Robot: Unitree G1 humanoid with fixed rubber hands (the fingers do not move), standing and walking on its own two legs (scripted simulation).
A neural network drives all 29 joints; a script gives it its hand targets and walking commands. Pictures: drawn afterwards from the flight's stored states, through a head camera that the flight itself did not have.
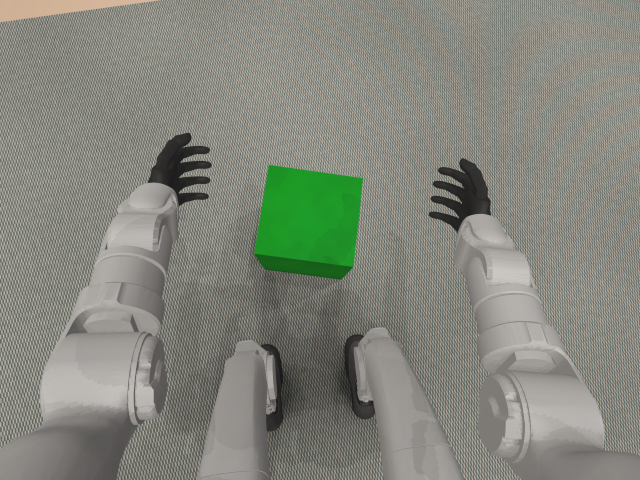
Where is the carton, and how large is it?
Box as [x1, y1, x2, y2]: [254, 165, 362, 279]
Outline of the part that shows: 269,165 254,251 255,255 265,269 340,279 353,266 362,178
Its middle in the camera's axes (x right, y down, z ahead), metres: -0.03 -0.02 +0.95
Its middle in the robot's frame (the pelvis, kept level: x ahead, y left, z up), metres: +0.50 -0.03 -0.54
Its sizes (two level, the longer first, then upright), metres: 0.210 0.200 0.250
